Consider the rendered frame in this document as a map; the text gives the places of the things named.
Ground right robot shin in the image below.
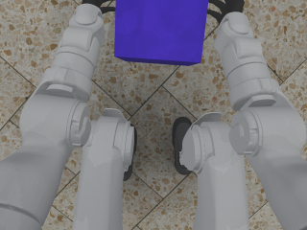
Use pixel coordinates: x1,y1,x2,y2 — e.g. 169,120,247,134
179,112,245,172

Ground robot shin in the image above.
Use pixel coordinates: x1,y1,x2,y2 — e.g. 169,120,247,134
179,112,245,172
82,108,130,172

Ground right robot forearm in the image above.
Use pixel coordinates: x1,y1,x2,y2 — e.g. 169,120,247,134
213,11,307,144

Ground right robot upper arm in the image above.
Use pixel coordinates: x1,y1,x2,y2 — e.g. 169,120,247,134
228,105,307,230

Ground right robot hand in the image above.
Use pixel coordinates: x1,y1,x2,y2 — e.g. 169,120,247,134
207,0,245,26

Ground left robot hand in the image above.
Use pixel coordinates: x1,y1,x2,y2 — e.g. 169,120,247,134
82,0,116,14

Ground left robot forearm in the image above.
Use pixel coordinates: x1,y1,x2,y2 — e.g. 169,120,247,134
19,3,106,138

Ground carton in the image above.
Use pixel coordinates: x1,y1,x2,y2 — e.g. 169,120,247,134
114,0,209,66

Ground left robot upper arm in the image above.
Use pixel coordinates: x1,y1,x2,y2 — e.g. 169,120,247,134
0,94,91,230

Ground left robot shin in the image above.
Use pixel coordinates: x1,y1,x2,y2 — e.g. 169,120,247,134
82,108,130,172

